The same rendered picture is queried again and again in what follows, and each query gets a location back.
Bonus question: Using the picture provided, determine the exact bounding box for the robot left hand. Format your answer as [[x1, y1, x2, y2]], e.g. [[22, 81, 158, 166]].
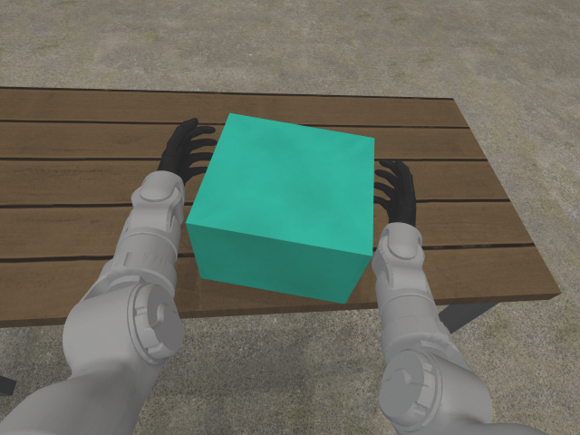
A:
[[157, 118, 218, 188]]

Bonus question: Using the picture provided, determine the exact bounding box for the table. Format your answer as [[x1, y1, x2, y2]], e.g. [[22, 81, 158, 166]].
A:
[[0, 86, 562, 397]]

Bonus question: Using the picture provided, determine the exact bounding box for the carton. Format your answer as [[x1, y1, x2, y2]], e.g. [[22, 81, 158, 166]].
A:
[[186, 113, 374, 304]]

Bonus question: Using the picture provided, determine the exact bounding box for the left robot upper arm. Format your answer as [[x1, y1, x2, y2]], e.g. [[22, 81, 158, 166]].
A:
[[0, 282, 184, 435]]

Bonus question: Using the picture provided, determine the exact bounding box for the right robot upper arm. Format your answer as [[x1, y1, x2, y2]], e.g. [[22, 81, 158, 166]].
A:
[[378, 348, 549, 435]]

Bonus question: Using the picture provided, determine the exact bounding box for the robot left forearm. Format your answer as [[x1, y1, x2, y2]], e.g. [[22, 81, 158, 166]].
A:
[[63, 170, 185, 368]]

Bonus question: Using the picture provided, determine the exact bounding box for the robot right forearm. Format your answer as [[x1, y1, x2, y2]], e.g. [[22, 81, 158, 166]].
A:
[[372, 222, 473, 372]]

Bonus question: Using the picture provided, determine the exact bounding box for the robot right hand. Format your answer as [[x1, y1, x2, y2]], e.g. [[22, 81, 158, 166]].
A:
[[373, 159, 416, 227]]

